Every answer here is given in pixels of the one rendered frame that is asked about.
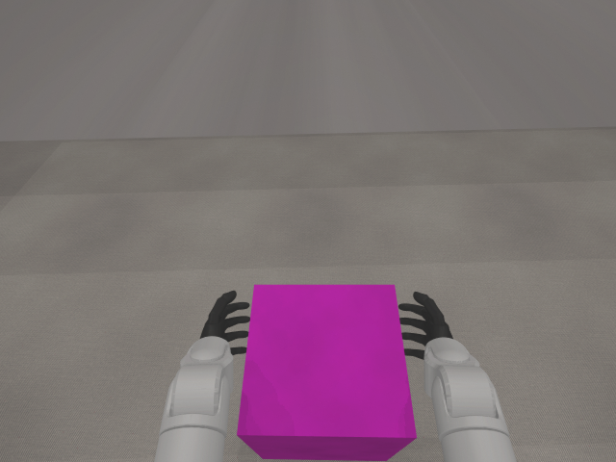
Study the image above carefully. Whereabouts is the robot right hand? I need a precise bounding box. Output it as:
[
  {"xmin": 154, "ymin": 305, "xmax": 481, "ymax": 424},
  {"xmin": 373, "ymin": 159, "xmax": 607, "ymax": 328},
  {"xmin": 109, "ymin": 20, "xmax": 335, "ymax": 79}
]
[{"xmin": 398, "ymin": 292, "xmax": 453, "ymax": 359}]

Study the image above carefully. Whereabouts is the carton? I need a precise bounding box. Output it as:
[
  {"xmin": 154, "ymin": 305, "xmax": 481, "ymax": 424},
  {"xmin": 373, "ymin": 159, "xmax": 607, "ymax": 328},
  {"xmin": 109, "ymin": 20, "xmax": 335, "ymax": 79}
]
[{"xmin": 237, "ymin": 285, "xmax": 417, "ymax": 461}]

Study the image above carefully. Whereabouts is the robot left forearm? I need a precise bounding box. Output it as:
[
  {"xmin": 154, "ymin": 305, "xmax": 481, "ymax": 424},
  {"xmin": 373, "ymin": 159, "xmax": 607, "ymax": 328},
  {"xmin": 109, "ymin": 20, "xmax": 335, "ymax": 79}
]
[{"xmin": 154, "ymin": 336, "xmax": 233, "ymax": 462}]

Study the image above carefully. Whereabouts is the robot right forearm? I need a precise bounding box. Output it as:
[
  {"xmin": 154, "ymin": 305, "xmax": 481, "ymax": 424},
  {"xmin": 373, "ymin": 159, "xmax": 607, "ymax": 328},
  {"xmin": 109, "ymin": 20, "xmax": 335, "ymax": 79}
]
[{"xmin": 423, "ymin": 338, "xmax": 517, "ymax": 462}]

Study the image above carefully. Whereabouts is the robot left hand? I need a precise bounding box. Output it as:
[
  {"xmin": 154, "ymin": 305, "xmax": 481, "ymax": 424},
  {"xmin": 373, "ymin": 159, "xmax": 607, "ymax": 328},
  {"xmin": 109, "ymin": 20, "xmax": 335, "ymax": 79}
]
[{"xmin": 200, "ymin": 291, "xmax": 250, "ymax": 355}]

